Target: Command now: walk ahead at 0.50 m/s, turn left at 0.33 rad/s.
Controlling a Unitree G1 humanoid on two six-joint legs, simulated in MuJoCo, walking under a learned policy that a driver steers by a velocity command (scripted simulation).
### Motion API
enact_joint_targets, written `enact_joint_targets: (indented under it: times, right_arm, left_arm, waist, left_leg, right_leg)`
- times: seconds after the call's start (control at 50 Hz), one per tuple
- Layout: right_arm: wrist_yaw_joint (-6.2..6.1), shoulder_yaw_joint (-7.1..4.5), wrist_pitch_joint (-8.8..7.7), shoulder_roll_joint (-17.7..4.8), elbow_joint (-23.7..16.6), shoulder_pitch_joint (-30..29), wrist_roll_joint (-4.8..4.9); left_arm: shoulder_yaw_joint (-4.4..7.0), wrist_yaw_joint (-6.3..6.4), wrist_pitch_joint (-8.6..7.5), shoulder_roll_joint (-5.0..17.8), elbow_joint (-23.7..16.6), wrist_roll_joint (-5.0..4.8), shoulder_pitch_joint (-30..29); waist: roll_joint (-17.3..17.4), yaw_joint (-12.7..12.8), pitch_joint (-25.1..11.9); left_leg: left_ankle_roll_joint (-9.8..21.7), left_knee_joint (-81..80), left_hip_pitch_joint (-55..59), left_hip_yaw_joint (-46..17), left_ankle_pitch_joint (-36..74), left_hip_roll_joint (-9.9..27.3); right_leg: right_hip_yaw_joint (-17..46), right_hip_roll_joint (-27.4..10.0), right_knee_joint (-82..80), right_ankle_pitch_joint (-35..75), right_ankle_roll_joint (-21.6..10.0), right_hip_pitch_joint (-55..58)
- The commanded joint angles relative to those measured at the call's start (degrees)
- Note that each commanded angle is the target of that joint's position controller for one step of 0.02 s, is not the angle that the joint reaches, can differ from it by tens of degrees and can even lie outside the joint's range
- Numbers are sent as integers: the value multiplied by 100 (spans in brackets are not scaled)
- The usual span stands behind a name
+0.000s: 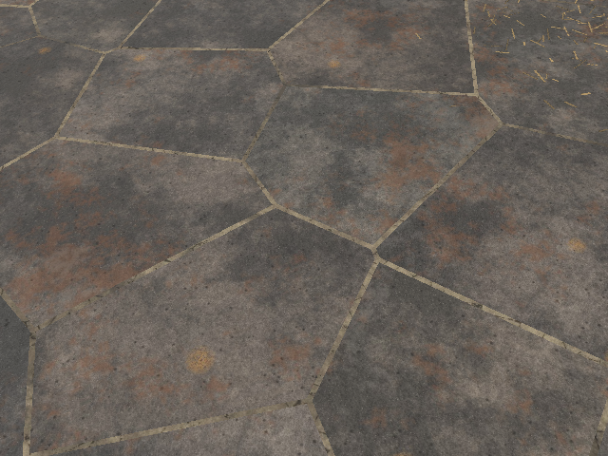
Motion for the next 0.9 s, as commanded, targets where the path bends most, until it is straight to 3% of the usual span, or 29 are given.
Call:
enact_joint_targets:
  times: [0.02, 0.08, 0.16, 0.2, 0.22, 0.24, 0.26, 0.28, 0.3, 0.32, 0.36, 0.44, 0.54, 0.62, 0.68, 0.72, 0.74, 0.76, 0.78, 0.8, 0.82, 0.84, 0.86, 0.9]
  right_arm:
    - [60, 68, -53, -22, -409, -200, -11]
    - [112, 199, -112, 119, -614, -908, -12]
    - [37, 237, -192, 20, -724, -1253, -9]
    - [-54, 184, -277, -106, -534, -662, -34]
    - [-124, 106, -357, -269, -234, 176, -102]
    - [-221, -21, -409, -703, -51, 1162, -226]
    - [-298, -162, -370, -1286, -47, 1375, -225]
    - [-311, -136, -311, -990, -78, 1228, -14]
    - [-309, -13, -324, -589, -78, 732, 27]
    - [-284, 65, -371, -265, -75, 427, 46]
    - [-303, 134, -457, 11, -17, 231, 79]
    - [-324, 71, -634, -76, 182, 474, 137]
    - [-343, 64, -628, -33, 403, 750, 108]
    - [-383, 3, -588, -260, 577, 1066, 104]
    - [-424, -34, -494, -421, 676, 1169, 87]
    - [-450, -84, -390, -617, 701, 1152, 71]
    - [-446, -99, -330, -683, 682, 1130, 85]
    - [-428, -78, -316, -629, 568, 1079, 80]
    - [-310, 75, -359, 107, 143, 1314, 151]
    - [-284, -14, -429, -346, -72, 628, 108]
    - [-256, 6, -497, -303, -221, 194, 150]
    - [-265, 49, -563, -240, -179, 258, 164]
    - [-280, 37, -540, -226, -105, 329, 112]
    - [-264, 44, -328, -178, -59, 575, -50]
  left_arm:
    - [126, -45, -112, 572, -155, -18, 42]
    - [135, -60, -83, 633, 27, -64, 247]
    - [190, -46, 21, 873, 343, -65, 685]
    - [214, -26, 76, 974, 433, -66, 672]
    - [184, -28, 91, 891, 459, -103, 673]
    - [102, -43, 66, 638, 251, -143, 580]
    - [-49, -56, 86, -84, 51, -248, 1151]
    - [162, 32, 184, 671, 204, -106, 828]
    - [203, 7, 191, 643, 134, -116, 503]
    - [182, -19, 197, 489, 158, -132, 404]
    - [207, -81, 340, 372, 275, -6, 506]
    - [224, -218, 496, 139, 95, 34, 36]
    - [147, -332, 492, 11, -287, 40, -998]
    - [82, -410, 481, 29, -595, 74, -1719]
    - [118, -388, 486, 144, -688, 100, -1758]
    - [202, -325, 470, 294, -558, 106, -1166]
    - [286, -273, 418, 418, -361, 123, -479]
    - [444, -180, 381, 779, -72, 187, 459]
    - [635, -95, 404, 1546, -124, 165, 435]
    - [646, -85, 471, 1589, -231, -39, 589]
    - [611, -31, 498, 1452, -146, -62, 319]
    - [528, -3, 475, 1114, -125, -94, 60]
    - [468, 16, 434, 901, -148, -96, -204]
    - [380, 14, 340, 676, -200, -140, -448]
  waist:
    - [-834, -117, 66]
    - [-846, 32, 159]
    - [-857, 78, 192]
    - [-810, -246, -80]
    - [-576, -611, -565]
    - [-48, -1005, -1320]
    - [1259, -745, -2034]
    - [353, -856, -1687]
    - [213, -593, -816]
    - [206, -429, -399]
    - [372, -158, -91]
    - [174, -33, 49]
    - [133, -165, 333]
    - [87, -340, 452]
    - [123, -271, 339]
    - [242, 16, -91]
    - [160, 316, -505]
    - [-248, 742, -1043]
    - [-1690, 364, -1520]
    - [-995, 621, -1868]
    - [-640, 505, -1033]
    - [-338, 259, -497]
    - [-177, 6, -208]
    - [-277, -288, -259]
  left_leg:
    - [-82, -715, -414, -51, 611, 110]
    - [-82, -1959, 139, 418, 1056, 116]
    - [88, -2701, 589, 709, 641, 71]
    - [229, -3186, 1470, 740, 410, -152]
    - [360, -3504, 2664, 687, 630, -163]
    - [615, -3643, 4144, -466, 51, 981]
    - [1196, -4101, 5544, -2874, -64, 2675]
    - [1188, -4351, 4864, -2986, -346, 2535]
    - [1016, -4511, 4136, -2074, -182, 2201]
    - [849, -4755, 3532, -1428, 280, 1920]
    - [589, -5020, 2871, -581, 840, 1545]
    - [631, -5285, 2809, 177, 1623, 1496]
    - [599, -5324, 2885, 1015, 1971, 1321]
    - [528, -5195, 3258, 1390, 2480, 1479]
    - [415, -4525, 3810, 1664, 4171, 1564]
    - [368, -3296, 4001, 1804, 5663, 1570]
    - [310, -2202, 3746, 1857, 5442, 1528]
    - [122, -611, 2735, 1896, 4065, 1379]
    - [-252, 1566, 137, 1790, -925, 369]
    - [-312, 2311, -662, 427, -1612, -118]
    - [-238, 2152, -1108, 150, -985, 263]
    - [-207, 1570, -869, 180, -539, 484]
    - [-224, 1110, -508, 160, -430, 622]
    - [-357, 658, 153, 134, -412, 676]
  right_leg:
    - [828, -1360, -1009, 1744, -725, 195]
    - [471, -1213, -1043, 1889, -656, 46]
    - [825, -1450, -659, 2645, -696, 539]
    - [819, -1384, 171, 3661, -601, 671]
    - [613, -1108, 1183, 3650, -487, 350]
    - [442, -807, 2693, 2021, -361, -681]
    - [217, 83, 4538, -1865, -160, -2593]
    - [891, -62, 5064, -1776, -243, -2923]
    - [1009, -306, 5000, -1269, -287, -3012]
    - [949, -468, 4745, -911, -258, -2856]
    - [886, -586, 4537, -617, -144, -2469]
    - [800, -633, 4471, -2, -26, -2835]
    - [557, -632, 3216, 987, 48, -3115]
    - [115, -493, 2159, 1046, -173, -2769]
    - [-174, -174, 1812, 397, -474, -2403]
    - [-342, 255, 1695, -255, -743, -1632]
    - [-289, 460, 1366, -258, -904, -756]
    - [412, 131, 988, -416, -1158, 680]
    - [3385, -1705, 688, -569, -1993, 2489]
    - [5039, -2069, -149, -300, -2248, 2652]
    - [4018, -1937, -226, 154, -2069, 2147]
    - [3397, -1723, -276, 798, -1838, 1336]
    - [2906, -1397, -330, 1369, -1600, 728]
    - [2369, -1032, -456, 2000, -1473, 85]
Next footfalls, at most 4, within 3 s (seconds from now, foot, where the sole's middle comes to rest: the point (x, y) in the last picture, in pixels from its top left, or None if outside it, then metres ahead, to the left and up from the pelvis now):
0.24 left None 0.27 0.12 -0.78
0.76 right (395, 441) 0.52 -0.12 -0.78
1.30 left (376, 303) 0.87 -0.10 -0.78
1.84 right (455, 227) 1.12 -0.33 -0.78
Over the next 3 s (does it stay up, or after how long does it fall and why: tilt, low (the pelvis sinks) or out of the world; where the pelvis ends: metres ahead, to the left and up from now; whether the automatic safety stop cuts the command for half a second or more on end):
stays up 1.26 -0.37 0.00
